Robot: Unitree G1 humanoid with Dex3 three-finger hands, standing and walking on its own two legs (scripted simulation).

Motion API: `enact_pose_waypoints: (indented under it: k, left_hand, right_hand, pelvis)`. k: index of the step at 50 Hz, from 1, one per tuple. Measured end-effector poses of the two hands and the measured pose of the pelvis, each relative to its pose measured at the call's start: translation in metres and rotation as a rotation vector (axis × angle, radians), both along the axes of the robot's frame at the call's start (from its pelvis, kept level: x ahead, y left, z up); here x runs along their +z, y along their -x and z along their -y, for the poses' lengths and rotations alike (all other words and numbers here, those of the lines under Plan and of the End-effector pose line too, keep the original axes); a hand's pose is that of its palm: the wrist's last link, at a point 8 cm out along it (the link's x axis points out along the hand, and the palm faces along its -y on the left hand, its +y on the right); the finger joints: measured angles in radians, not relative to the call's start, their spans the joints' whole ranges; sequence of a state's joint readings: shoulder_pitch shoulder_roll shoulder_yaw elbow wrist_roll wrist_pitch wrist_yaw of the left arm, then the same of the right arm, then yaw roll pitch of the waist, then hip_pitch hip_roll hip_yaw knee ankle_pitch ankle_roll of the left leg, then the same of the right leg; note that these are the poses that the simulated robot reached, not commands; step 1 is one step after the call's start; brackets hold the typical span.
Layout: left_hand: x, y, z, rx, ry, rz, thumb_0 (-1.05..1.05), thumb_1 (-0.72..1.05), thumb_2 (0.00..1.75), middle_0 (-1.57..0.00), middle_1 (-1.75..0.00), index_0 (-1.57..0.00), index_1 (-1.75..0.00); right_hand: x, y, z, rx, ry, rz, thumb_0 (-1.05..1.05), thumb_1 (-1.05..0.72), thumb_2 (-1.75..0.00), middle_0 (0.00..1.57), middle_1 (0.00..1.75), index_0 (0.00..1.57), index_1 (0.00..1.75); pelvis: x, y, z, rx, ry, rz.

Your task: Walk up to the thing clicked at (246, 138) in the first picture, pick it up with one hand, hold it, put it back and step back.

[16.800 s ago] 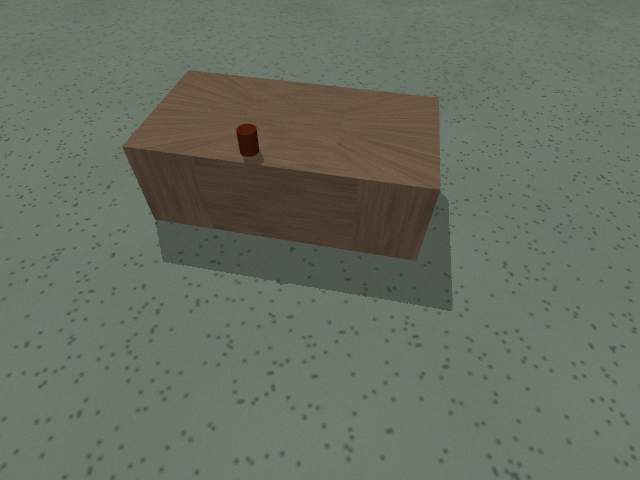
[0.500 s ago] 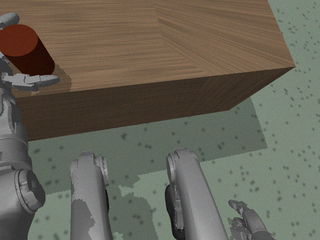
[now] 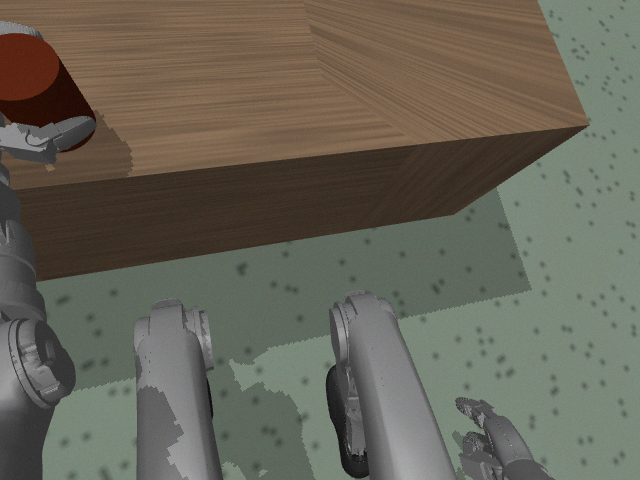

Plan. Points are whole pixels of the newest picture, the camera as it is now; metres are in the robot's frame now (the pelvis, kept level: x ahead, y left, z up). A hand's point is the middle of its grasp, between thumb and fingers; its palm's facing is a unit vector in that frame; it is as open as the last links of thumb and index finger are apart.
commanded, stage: settle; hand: left
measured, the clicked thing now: (40, 98) +0.51 +0.27 +0.02
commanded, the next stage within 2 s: lift in 0.94 s
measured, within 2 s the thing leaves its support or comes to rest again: leaves its support in 0.18 s
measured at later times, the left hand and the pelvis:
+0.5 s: hand out of the picture +0.53 +0.30 +0.10, palm faces +0.24 -0.97 -0.04, open 10.3 cm; pelvis +0.03 +0.02 +0.08, yaw +0 degrees
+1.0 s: hand out of the picture +0.52 +0.28 +0.14, palm faces +0.23 -0.97 -0.03, open 10.3 cm; pelvis +0.04 +0.02 +0.13, yaw +2 degrees
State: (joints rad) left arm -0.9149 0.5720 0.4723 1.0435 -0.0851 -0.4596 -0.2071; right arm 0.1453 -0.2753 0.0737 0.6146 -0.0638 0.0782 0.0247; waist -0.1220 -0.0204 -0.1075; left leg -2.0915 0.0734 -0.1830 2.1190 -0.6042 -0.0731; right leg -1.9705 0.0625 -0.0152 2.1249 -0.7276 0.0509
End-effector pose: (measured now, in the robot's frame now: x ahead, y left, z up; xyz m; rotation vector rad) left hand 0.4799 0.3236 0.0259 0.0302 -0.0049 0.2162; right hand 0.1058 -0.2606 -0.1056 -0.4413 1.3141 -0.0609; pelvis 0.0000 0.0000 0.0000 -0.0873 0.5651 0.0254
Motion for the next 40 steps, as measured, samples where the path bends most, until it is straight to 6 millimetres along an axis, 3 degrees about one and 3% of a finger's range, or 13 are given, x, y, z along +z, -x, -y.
enact_pose_waypoints:
  k: [9,23,40]
  left_hand:
    - [0.009,-0.004,0.001,-0.006,-0.009,-0.060,-0.01,-0.42,0.88,-0.79,-1.02,-0.80,-1.01]
    - [0.074,-0.013,-0.018,0.026,-0.007,-0.051,-0.01,-0.44,0.92,-0.78,-1.06,-0.79,-1.04]
    - [0.097,-0.008,-0.014,0.023,0.008,-0.051,-0.01,-0.44,0.93,-0.77,-1.07,-0.78,-1.06]
  right_hand:
    - [0.021,0.000,-0.004,-0.051,0.013,-0.015,0.01,-0.91,-0.89,0.20,0.30,0.21,0.30]
    - [0.076,-0.011,-0.017,-0.093,0.006,-0.001,0.00,-0.92,-0.90,0.20,0.30,0.21,0.30]
    - [0.107,-0.033,-0.023,-0.048,-0.004,0.028,0.00,-0.90,-0.89,0.20,0.30,0.21,0.30]
  pelvis:
    - [0.021,-0.009,-0.005,0.003,0.010,-0.019]
    - [0.077,-0.025,-0.015,0.020,0.023,-0.032]
    - [0.109,-0.032,-0.017,0.037,0.020,-0.019]
